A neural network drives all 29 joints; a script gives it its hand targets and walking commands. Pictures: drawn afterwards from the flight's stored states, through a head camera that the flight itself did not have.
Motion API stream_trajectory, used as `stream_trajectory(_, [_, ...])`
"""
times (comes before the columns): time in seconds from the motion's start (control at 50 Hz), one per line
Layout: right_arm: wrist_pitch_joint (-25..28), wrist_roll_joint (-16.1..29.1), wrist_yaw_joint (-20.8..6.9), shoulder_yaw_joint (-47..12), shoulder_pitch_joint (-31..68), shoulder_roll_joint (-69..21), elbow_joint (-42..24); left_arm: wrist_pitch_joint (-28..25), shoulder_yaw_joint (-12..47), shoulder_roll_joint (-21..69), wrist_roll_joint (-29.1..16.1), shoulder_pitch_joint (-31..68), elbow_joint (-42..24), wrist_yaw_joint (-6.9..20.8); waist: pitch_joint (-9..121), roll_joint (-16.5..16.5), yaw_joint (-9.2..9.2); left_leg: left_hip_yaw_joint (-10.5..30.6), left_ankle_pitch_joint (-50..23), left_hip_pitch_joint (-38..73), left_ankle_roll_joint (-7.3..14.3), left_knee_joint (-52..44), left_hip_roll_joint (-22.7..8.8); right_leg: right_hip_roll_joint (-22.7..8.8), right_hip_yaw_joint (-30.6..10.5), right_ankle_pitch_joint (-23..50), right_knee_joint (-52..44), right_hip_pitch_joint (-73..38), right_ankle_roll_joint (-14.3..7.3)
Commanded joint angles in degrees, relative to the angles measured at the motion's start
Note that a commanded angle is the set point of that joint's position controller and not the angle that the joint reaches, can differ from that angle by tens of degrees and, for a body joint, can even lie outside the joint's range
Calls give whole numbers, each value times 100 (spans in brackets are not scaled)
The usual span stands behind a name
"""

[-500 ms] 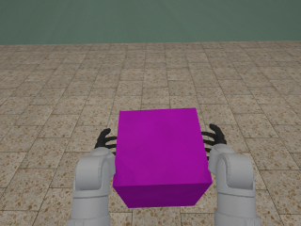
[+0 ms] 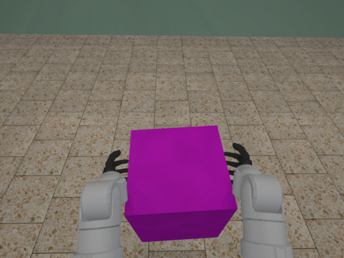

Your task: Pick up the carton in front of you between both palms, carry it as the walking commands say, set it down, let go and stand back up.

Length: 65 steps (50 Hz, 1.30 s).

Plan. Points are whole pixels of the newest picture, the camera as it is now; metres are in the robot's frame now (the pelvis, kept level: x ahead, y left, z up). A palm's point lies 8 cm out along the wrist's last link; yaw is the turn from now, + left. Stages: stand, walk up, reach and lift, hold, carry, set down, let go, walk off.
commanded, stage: carry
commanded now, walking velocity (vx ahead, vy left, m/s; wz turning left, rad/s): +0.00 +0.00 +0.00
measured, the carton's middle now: (177, 187) +0.32 +0.00 -0.04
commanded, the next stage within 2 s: none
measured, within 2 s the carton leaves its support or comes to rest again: neither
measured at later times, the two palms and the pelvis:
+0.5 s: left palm (126, 132) +0.42 +0.13 +0.07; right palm (239, 132) +0.42 -0.15 +0.07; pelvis +0.13 -0.01 +0.02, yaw +1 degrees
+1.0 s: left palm (128, 118) +0.51 +0.15 +0.02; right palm (226, 116) +0.52 -0.15 +0.02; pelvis +0.23 -0.01 +0.00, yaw +2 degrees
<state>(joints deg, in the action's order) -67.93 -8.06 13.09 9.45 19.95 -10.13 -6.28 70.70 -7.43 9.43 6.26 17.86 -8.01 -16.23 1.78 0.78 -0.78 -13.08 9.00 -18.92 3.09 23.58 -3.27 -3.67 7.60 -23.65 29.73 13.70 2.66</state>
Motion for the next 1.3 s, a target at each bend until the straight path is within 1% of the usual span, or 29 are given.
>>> stream_trajectory(0.0, [-12, 2615, -2381, -3691, 2429, -6074, -476, -329, 3885, 6151, -2624, 3221, -857, 2554, 3054, -697, 63, 888, -4455, 2734, 94, 183, -1152, -60, 118, 1360, -848, -373, -59])
stream_trajectory(0.02, [101, 2688, -2372, -3881, 2631, -6021, -1134, -336, 4078, 6366, -2826, 3239, -1069, 2540, 3048, -675, 14, 608, -3454, 2323, -34, 255, -1142, -247, 62, 2154, -760, -634, -56])
stream_trajectory(0.06, [13, 2613, -2339, -3975, 2329, -6046, -555, -266, 3849, 6051, -2484, 2797, -500, 2556, 2709, 365, 69, 648, -2219, 1485, -252, 305, -862, -850, -247, 4049, -405, -1251, -173])
stream_trajectory(0.14, [112, 2217, -2431, -3939, 1956, -5749, 156, -377, 3798, 6040, -2229, 2551, 393, 2661, 2333, 198, 47, 529, -3371, 1308, -384, 749, -685, -783, -88, 5602, 39, -1245, -229])
stream_trajectory(0.24, [502, 2328, -2565, -3995, 2222, -5782, -11, -783, 3626, 6139, -2069, 2561, 492, 2699, 2258, -33, 70, 597, -4332, 1636, -396, 683, -668, -434, 145, 4485, -70, -837, -42])
stream_trajectory(0.3, [714, 2271, -2632, -3792, 2203, -5967, 506, -1044, 3555, 6082, -1934, 2650, 613, 2765, 2082, 112, 66, 331, -3189, 1345, -422, 320, -328, -433, 141, 5189, -260, -1286, -73])
stream_trajectory(0.34, [901, 2324, -2637, -3894, 2316, -6010, 219, -1312, 3794, 6039, -2037, 2996, -92, 2756, 2107, 69, 89, 238, -3614, 1424, -425, 489, -191, -332, 257, 5897, -146, -1424, -85])
stream_trajectory(0.4, [1137, 1908, -2609, -3722, 1818, -5814, 737, -1476, 3528, 6014, -1818, 2419, 743, 2801, 1945, 226, 73, 342, -4074, 1906, -363, 615, -237, -213, 332, 5144, -604, -992, -60])
stream_trajectory(0.42, [1316, 1898, -2639, -3684, 1794, -5789, 649, -1577, 3552, 5976, -1682, 2267, 801, 2843, 2082, -277, 107, 289, -3856, 2090, -334, 533, -267, -251, 294, 4972, -703, -1029, -65])
stream_trajectory(0.48, [1668, 1868, -2673, -3978, 2026, -5792, 292, -1932, 3615, 6034, -1604, 2024, 796, 2891, 2075, 272, 67, 146, -2874, 1398, -503, -34, -140, -384, 217, 5953, -303, -1772, -152])
stream_trajectory(0.66, [2713, 982, -2539, -3255, 1347, -5088, 822, -3033, 3143, 5396, -916, 2125, 861, 2825, 1896, -836, 211, 473, -6139, 3196, -113, 1347, -418, 203, 736, 3273, -1434, -86, -20])
stream_trajectory(0.7, [2950, 811, -2465, -3071, 1500, -5009, 881, -3242, 3075, 5251, -766, 2041, 1097, 2812, 1871, 60, 111, 302, -3908, 1418, -235, 1725, -118, 12, 606, 5735, -1492, -1736, -61])
stream_trajectory(0.72, [3010, 911, -2509, -3191, 1544, -5220, 918, -3358, 2842, 5141, -670, 2033, 978, 2816, 1593, 1227, 74, 23, -48, -606, -374, 1437, 204, -390, 197, 7635, -873, -3385, -311])
stream_trajectory(0.74, [3075, 747, -2527, -3130, 1238, -5012, 1286, -3441, 2950, 5088, -681, 2120, 1110, 2813, 1487, 1531, -93, -263, 2291, -2323, -409, 1238, 561, -779, -163, 9548, -42, -4763, -713])
stream_trajectory(0.76, [3158, 918, -2530, -3318, 1456, -5019, 950, -3494, 3035, 5221, -633, 1801, 1131, 2767, 1491, 1382, -129, -23, 2404, -2535, -400, 707, 488, -951, -488, 9573, 466, -4860, -935])
stream_trajectory(0.8, [3219, 997, -2514, -3510, 1824, -4996, 685, -3397, 2985, 5341, -638, 1609, 1413, 2713, 2025, 494, 40, 100, -889, 411, -277, -1482, 488, -752, -46, 7663, 1193, -2757, -790])
stream_trajectory(0.82, [3074, 993, -2512, -3638, 1364, -5190, 667, -3408, 3152, 5422, -878, 1714, 803, 2710, 2323, 224, 170, 364, -3062, 2522, -108, -738, 72, -701, -73, 5713, 1352, -944, -566])
stream_trajectory(0.84, [3043, 1140, -2486, -3642, 1452, -5142, 362, -3286, 3212, 5276, -894, 1750, 685, 2730, 2441, -1190, 246, 1404, -7488, 3941, 162, 378, -930, 219, 190, 977, 2437, 1092, -281])
stream_trajectory(0.86, [2961, 961, -2442, -3402, 897, -4946, 869, -3247, 3468, 5304, -1005, 1946, 559, 2722, 2601, -1316, 285, 1658, -8706, 4577, 727, 704, -1620, 515, -340, -1134, 2882, 1817, -284])
stream_trajectory(0.88, [2903, 1167, -2479, -3673, 700, -5115, 743, -3187, 3770, 5226, -1118, 1715, 327, 2704, 2302, -1074, 334, 1765, -7979, 4737, 925, 610, -1704, 367, -547, -1232, 2459, 2615, -424])
stream_trajectory(0.92, [2935, 1112, -2367, -3561, 1085, -4994, 473, -3164, 3755, 5236, -1135, 1900, 533, 2661, 2082, -1150, 300, 1525, -6550, 4468, 706, 548, -1387, 194, -334, -745, 1086, 2585, -462])
stream_trajectory(0.96, [2878, 1189, -2351, -3839, 1162, -4866, 34, -3173, 3789, 5137, -1267, 1806, 1, 2683, 2371, -779, 115, 1002, -5521, 3179, 617, 638, -1099, 317, -253, 217, 545, 1110, -451])
stream_trajectory(1.0, [2883, 1383, -2375, -3819, 1517, -4884, -185, -3126, 3578, 4939, -1023, 1644, 19, 2626, 2429, -872, 6, 395, -4176, 2267, 182, 1053, -753, 302, 111, 2622, -630, -160, -486])
stream_trajectory(1.04, [2756, 1169, -2378, -3634, 1176, -4711, 496, -3039, 3107, 4742, -740, 1419, 653, 2598, 2328, 494, 71, 561, -759, 410, -336, 1671, -206, -928, -1147, 7260, 104, -1630, -1012])
stream_trajectory(1.08, [2737, 1155, -2400, -3536, 1290, -4745, 833, -3070, 3179, 4644, -707, 1553, 748, 2583, 2251, 1239, 45, 857, 1845, -206, -412, 1592, 144, -1342, -1564, 7927, 128, -1937, -1422])
stream_trajectory(1.14, [2748, 972, -2391, -3325, 1222, -4704, 961, -3110, 3040, 4980, -858, 1624, 957, 2628, 2348, 556, 103, 840, 713, 595, -399, 374, -82, -1094, -1115, 6569, 173, -1516, -1015])
stream_trajectory(1.18, [2825, 1087, -2393, -3324, 1219, -4996, 1037, -3162, 3146, 5194, -908, 1775, 922, 2654, 2302, -301, 41, 1032, -2201, 1277, -287, 677, -350, -582, -569, 5338, 596, -836, -701])
stream_trajectory(1.22, [2847, 1135, -2407, -3318, 1522, -5010, 972, -3151, 3275, 5096, -943, 2015, 801, 2692, 2367, -318, 64, 984, -4109, 1915, -255, 1012, -464, -289, -381, 4870, 750, -236, -560])
stream_trajectory(1.28, [2848, 1055, -2407, -3246, 1474, -4979, 1020, -3068, 3291, 5155, -982, 2040, 960, 2691, 2200, -47, 107, 786, -2896, 1238, -367, 1207, -256, -247, -308, 5413, 372, -847, -466])
